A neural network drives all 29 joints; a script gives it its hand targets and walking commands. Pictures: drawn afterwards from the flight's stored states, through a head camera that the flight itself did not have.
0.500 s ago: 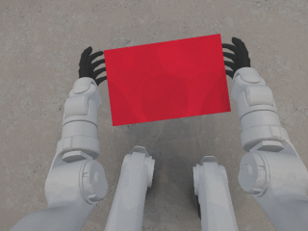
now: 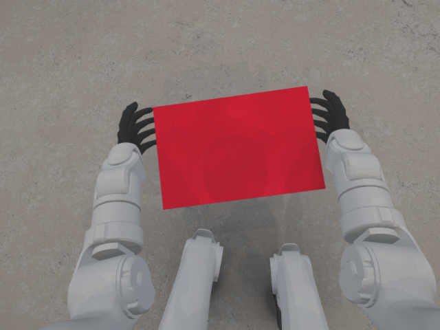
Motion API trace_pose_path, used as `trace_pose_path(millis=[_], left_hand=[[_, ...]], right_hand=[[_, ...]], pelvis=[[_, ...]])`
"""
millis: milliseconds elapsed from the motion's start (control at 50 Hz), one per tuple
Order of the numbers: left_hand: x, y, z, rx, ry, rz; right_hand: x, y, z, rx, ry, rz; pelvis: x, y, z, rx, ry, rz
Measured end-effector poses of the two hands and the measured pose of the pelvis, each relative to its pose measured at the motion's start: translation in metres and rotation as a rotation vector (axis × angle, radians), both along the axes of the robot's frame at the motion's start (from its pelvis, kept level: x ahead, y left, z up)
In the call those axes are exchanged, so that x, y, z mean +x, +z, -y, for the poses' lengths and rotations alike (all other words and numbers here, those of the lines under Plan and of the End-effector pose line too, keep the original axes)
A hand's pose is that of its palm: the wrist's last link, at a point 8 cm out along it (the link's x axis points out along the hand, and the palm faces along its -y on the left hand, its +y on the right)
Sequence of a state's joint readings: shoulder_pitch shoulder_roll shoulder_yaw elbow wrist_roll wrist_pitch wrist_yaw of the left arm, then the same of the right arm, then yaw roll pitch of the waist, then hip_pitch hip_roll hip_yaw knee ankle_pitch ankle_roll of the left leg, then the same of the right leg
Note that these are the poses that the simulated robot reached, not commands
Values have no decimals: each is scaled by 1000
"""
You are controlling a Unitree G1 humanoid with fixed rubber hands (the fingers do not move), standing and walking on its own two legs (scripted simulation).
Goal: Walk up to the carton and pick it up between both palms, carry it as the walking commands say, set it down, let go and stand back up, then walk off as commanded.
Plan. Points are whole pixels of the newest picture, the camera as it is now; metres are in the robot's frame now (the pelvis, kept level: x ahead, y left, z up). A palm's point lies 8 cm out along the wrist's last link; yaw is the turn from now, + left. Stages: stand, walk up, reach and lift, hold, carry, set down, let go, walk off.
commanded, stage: reach and lift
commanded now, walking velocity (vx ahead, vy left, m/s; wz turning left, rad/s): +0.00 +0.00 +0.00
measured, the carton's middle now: (235, 154) +0.45 +0.05 -0.16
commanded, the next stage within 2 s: none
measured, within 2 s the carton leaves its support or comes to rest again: neither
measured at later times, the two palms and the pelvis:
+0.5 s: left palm (107, 136) +0.41 +0.24 +0.02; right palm (352, 116) +0.47 -0.12 +0.01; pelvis +0.03 +0.01 +0.07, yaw +0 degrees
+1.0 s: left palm (80, 129) +0.39 +0.23 +0.10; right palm (388, 106) +0.45 -0.13 +0.08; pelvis +0.05 +0.00 +0.14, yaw +1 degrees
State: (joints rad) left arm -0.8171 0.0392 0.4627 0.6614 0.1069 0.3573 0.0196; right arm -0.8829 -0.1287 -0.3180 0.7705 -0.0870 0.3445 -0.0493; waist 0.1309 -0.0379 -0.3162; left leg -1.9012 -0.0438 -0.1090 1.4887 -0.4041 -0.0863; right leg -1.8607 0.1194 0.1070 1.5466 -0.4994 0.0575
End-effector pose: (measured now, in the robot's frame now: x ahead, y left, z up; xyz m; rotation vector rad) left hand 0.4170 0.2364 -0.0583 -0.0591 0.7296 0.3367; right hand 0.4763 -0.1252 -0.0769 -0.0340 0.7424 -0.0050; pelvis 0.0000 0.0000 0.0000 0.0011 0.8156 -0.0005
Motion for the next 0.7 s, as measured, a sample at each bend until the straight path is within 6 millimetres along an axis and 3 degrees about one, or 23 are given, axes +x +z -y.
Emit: trace_pose_path(millis=[180, 380, 700], left_hand=[[-4, 40, -11, -6, 23, 22], [-7, 58, -9, -13, 9, -3], [-25, 107, -2, -16, 22, -1]], right_hand=[[0, 37, -12, 11, 12, 13], [-3, 66, -9, -19, 19, -8], [-19, 119, -2, -21, 27, -5]], pelvis=[[5, 22, 1, 0, 11, 54], [20, 51, -4, -18, 24, 75], [37, 97, -9, -12, 22, 165]])
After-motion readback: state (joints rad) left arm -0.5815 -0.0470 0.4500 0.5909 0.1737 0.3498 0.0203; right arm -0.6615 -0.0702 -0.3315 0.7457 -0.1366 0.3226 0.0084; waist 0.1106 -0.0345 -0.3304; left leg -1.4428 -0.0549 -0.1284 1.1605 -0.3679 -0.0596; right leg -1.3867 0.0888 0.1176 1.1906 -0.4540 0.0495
